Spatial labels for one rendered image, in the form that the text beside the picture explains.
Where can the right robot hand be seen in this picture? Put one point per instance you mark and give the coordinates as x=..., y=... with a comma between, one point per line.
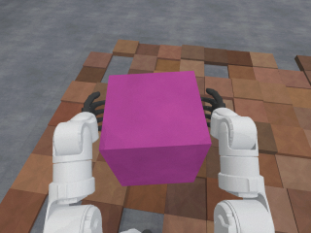
x=216, y=103

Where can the left robot upper arm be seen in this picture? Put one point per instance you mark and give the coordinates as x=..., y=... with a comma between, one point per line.
x=75, y=219

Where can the carton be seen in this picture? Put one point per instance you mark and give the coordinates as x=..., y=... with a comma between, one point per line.
x=154, y=130

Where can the left robot hand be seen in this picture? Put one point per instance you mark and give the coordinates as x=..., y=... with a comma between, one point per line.
x=89, y=107

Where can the right robot upper arm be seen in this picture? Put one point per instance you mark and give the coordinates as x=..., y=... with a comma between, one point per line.
x=242, y=216

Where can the robot right forearm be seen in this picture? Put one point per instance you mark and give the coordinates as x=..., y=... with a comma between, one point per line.
x=238, y=150

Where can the robot left forearm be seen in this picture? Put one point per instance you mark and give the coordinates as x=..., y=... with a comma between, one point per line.
x=72, y=178

